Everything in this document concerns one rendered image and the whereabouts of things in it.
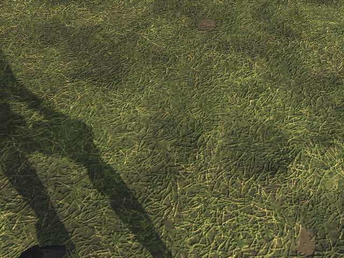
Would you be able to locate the left robot hand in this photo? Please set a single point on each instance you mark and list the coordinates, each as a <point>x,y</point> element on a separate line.
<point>53,251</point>

